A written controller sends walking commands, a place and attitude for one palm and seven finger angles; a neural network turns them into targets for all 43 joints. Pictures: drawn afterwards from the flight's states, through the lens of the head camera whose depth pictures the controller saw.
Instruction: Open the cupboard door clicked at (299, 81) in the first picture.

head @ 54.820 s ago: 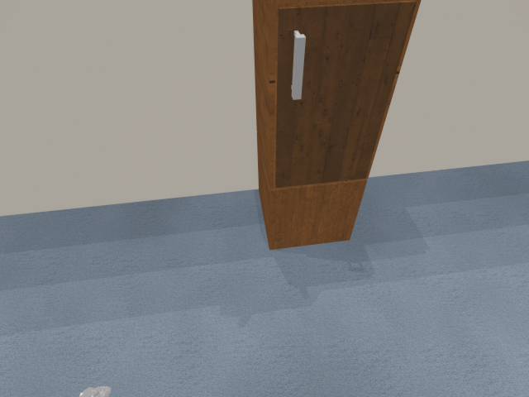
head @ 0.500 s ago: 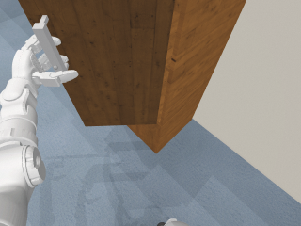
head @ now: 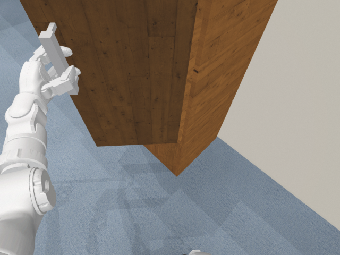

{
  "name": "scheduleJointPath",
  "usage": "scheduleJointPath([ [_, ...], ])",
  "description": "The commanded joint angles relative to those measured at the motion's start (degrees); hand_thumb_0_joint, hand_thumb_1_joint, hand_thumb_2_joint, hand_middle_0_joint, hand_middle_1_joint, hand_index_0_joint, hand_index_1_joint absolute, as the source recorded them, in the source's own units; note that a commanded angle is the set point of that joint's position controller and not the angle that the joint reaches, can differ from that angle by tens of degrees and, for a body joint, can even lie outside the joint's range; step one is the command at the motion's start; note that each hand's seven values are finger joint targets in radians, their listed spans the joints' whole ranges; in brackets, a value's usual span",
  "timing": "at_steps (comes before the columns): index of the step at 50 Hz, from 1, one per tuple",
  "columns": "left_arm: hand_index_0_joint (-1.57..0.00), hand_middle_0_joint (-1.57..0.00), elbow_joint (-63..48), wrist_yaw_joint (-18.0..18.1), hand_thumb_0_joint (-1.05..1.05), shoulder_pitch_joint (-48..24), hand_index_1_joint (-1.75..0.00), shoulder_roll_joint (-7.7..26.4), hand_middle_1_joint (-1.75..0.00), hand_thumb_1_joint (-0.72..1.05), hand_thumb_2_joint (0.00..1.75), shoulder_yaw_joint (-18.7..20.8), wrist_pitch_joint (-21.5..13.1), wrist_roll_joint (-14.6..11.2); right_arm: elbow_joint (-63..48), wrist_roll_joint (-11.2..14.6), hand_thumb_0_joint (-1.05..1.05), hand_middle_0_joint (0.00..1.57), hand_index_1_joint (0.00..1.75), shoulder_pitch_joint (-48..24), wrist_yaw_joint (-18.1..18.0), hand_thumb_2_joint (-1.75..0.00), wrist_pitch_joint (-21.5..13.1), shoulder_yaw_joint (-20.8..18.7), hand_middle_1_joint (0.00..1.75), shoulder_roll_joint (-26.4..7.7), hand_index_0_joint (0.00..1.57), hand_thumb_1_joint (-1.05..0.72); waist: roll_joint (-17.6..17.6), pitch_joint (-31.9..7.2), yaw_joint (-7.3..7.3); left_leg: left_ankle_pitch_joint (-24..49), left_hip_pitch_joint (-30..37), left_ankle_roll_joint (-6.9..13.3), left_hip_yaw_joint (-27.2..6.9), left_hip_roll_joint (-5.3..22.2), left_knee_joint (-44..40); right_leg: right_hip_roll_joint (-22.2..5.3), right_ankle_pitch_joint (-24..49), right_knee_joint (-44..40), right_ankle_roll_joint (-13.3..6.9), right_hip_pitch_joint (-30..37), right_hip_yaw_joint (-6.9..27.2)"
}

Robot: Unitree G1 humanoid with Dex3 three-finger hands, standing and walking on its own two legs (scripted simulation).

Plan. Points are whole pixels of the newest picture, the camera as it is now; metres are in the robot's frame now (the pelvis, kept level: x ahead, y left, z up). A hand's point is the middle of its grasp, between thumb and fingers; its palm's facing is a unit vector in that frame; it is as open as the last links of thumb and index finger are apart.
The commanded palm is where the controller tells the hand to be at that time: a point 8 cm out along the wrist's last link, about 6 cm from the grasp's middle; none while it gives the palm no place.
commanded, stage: pull the door open along its arc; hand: left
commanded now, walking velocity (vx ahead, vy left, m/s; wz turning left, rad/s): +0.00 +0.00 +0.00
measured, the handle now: (63, 61) +0.54 +0.22 +0.14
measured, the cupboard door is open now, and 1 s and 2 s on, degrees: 49 92 98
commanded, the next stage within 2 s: open thumb and fingers to let go in 1.08 s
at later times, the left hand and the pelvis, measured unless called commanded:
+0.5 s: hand (75, 112) +0.39 +0.17 +0.13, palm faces +0.01 -1.00 +0.04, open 6.5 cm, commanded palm +0.33 +0.23 +0.13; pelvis +0.01 +0.00 +0.01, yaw -2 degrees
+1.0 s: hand (122, 152) +0.29 +0.07 +0.14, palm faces +0.40 -0.92 +0.02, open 6.6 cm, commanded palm +0.23 +0.10 +0.13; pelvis +0.01 -0.03 +0.02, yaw +3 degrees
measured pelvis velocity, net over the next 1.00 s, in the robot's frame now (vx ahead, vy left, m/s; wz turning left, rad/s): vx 0.01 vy -0.03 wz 0.05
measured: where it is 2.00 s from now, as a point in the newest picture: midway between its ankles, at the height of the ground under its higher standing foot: outside the picture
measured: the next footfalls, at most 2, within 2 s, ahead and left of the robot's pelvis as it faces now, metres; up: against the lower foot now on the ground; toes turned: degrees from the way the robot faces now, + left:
none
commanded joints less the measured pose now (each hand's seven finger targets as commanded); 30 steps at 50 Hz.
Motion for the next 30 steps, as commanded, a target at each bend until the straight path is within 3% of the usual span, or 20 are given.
scheduleJointPath([
  [1,-0.40,-0.40,-14.4,0.6,0.00,-26.2,-1.35,13.9,-1.35,0.90,0.90,0.0,-4.2,-1.3,-4.4,-0.2,0.00,0.20,0.30,6.1,-0.3,-0.90,-1.7,-4.1,0.30,-9.6,0.20,-0.90,4.2,-22.1,0.54,28.6,9.8,-2.1,-6.8,1.3,-3.4,0.3,21.9,-0.8,0.3,14.2,3.7],
  [3,-0.40,-0.40,-14.9,0.8,0.00,-22.5,-1.35,14.6,-1.35,0.90,0.90,1.3,-4.2,-1.5,-4.7,-0.2,0.00,0.20,0.30,6.2,-0.2,-0.90,-1.8,-4.3,0.30,-9.9,0.20,-0.90,3.6,-23.6,1.66,30.8,11.1,-2.6,-7.2,1.6,-3.5,0.4,21.8,-0.7,0.1,14.4,3.5],
  [9,-0.40,-0.40,-21.9,0.2,0.00,-11.8,-1.35,12.6,-1.35,0.90,0.90,1.1,-3.1,-3.4,-7.0,0.4,0.00,0.20,0.30,3.8,0.1,-0.90,-1.8,-4.6,0.30,-9.6,0.20,-0.90,3.9,-25.0,4.13,35.4,12.4,-2.7,-6.5,1.8,-4.2,0.3,24.8,-0.8,-0.2,18.1,3.5],
  [11,-0.40,-0.40,-26.0,0.3,0.00,-7.5,-1.35,11.6,-1.35,0.90,0.90,1.0,-2.2,-4.0,-7.9,0.6,0.00,0.20,0.30,2.5,0.5,-0.90,-1.9,-4.6,0.30,-9.2,0.20,-0.90,3.8,-24.7,5.26,36.1,12.2,-2.7,-6.1,1.9,-4.8,0.2,26.3,-1.2,-0.2,20.0,3.8],
  [13,-0.40,-0.40,-29.4,0.3,0.00,-1.5,-1.35,9.0,-1.35,0.90,0.90,0.2,-0.9,-5.1,-8.9,0.9,0.00,0.20,0.30,1.2,0.7,-0.90,-2.2,-4.7,0.30,-8.9,0.20,-0.90,1.5,-23.3,6.08,36.8,11.9,-2.5,-5.7,2.0,-5.6,0.1,27.6,-1.6,-0.1,21.6,3.7],
  [16,-0.40,-0.40,-37.8,0.8,0.00,6.5,-1.35,6.7,-1.35,0.90,0.90,0.0,0.6,-6.6,-10.4,1.2,0.00,0.20,0.30,-1.4,1.1,-0.90,-2.8,-4.7,0.30,-8.2,0.20,-0.90,2.7,-22.2,7.53,38.9,13.1,-2.8,-5.3,1.9,-6.6,-0.3,29.4,-2.2,-0.3,23.8,3.8],
  [19,-0.40,-0.40,-44.7,1.8,0.00,15.4,-1.35,4.2,-1.35,0.90,0.90,-0.3,2.5,-7.6,-11.6,1.6,0.00,0.20,0.30,-3.9,1.2,-0.90,-3.4,-4.8,0.30,-7.8,0.20,-0.90,0.3,-20.3,8.40,38.5,13.3,-2.6,-4.7,2.0,-7.6,-0.6,30.1,-2.8,-0.3,25.7,3.6],
  [21,-0.40,-0.40,-51.1,2.8,0.00,20.2,-1.35,2.7,-1.35,0.90,0.90,-0.6,3.7,-7.5,-12.2,1.6,0.00,0.20,0.30,-5.8,1.3,-0.90,-4.1,-4.7,0.30,-7.0,0.20,-0.90,1.8,-19.9,9.17,39.9,14.9,-3.0,-4.6,1.9,-8.4,-0.8,30.9,-3.0,-0.2,26.6,3.6],
  [22,-0.40,-0.40,-57.3,11.0,0.00,19.5,-1.35,1.7,-1.35,0.90,0.90,6.5,4.8,-10.0,-12.6,1.5,0.00,0.20,0.30,-8.5,1.8,-0.90,-4.7,-4.5,0.30,-5.1,0.20,-0.90,0.5,-18.7,13.58,37.9,13.0,-3.9,-4.9,1.3,-8.7,-0.4,28.5,-4.0,-0.3,25.8,2.5],
  [23,-0.40,-0.40,-58.1,14.9,0.00,23.3,-1.35,-4.3,-1.35,0.90,0.90,1.6,6.1,-9.0,-12.0,1.3,0.00,0.20,0.30,-9.7,2.2,-0.90,-5.0,-4.5,0.30,-4.9,0.20,-0.90,1.3,-16.3,11.74,35.7,13.5,-4.3,-4.5,1.4,-9.5,-0.4,26.6,-4.4,-0.1,25.1,2.3],
  [24,-0.40,-0.40,-59.2,17.7,0.00,25.8,-1.35,-6.2,-1.35,0.90,0.90,0.7,6.6,-8.7,-11.6,1.4,0.00,0.20,0.30,-10.4,2.4,-0.90,-5.2,-4.6,0.30,-4.9,0.20,-0.90,-1.1,-13.8,11.23,33.7,12.8,-4.3,-4.7,1.6,-9.9,-0.4,24.9,-5.1,0.0,24.3,2.0],
  [25,-0.40,-0.40,-61.1,20.1,0.00,27.3,-1.35,-8.2,-1.35,0.90,0.90,-0.6,7.3,-7.7,-11.2,1.5,0.00,0.20,0.30,-11.3,2.6,-0.90,-5.3,-4.5,0.30,-4.6,0.20,-0.90,-0.1,-12.4,10.86,32.5,12.8,-4.5,-4.6,1.5,-10.3,-0.5,23.9,-5.1,-0.1,23.7,1.8],
  [26,-0.40,-0.40,-64.2,22.7,0.00,29.2,-1.35,-9.4,-1.35,0.90,0.90,-1.0,7.9,-6.8,-11.2,1.1,0.00,0.20,0.30,-11.8,2.7,-0.90,-5.4,-4.6,0.30,-4.3,0.20,-0.90,-1.4,-13.7,11.36,32.4,13.3,-4.5,-4.6,1.4,-10.5,-0.5,24.2,-4.9,-0.1,25.0,1.7],
  [28,-0.40,-0.40,-69.1,27.4,0.00,30.8,-1.35,-13.9,-1.35,0.90,0.90,-4.7,9.3,-4.9,-10.8,0.7,0.00,0.20,0.30,-13.5,2.7,-0.90,-5.1,-4.7,0.30,-3.4,0.20,-0.90,-1.9,-14.4,11.09,31.5,14.3,-4.3,-4.1,1.2,-10.4,-0.8,24.9,-5.1,0.0,26.3,2.0],
  [29,-0.40,-0.40,-71.0,29.8,0.00,30.1,-1.35,-14.4,-1.35,0.90,0.90,-5.7,10.0,-3.7,-10.6,0.4,0.00,0.20,0.30,-14.1,2.5,-0.90,-4.7,-4.7,0.30,-3.3,0.20,-0.90,-3.4,-14.4,10.76,30.2,14.4,-3.9,-4.1,1.2,-10.4,-1.0,24.5,-5.5,0.0,26.8,2.2],
  [30,-0.40,-0.40,-73.5,32.2,0.00,29.9,-1.35,-15.8,-1.35,0.90,0.90,-7.2,11.0,-2.4,-10.7,0.1,0.00,0.20,0.30,-15.0,2.4,-0.90,-4.4,-4.5,0.30,-2.7,0.20,-0.90,-2.0,-14.9,11.00,29.9,14.9,-4.1,-4.2,1.1,-10.8,-1.2,24.4,-5.4,-0.1,27.5,2.4],
])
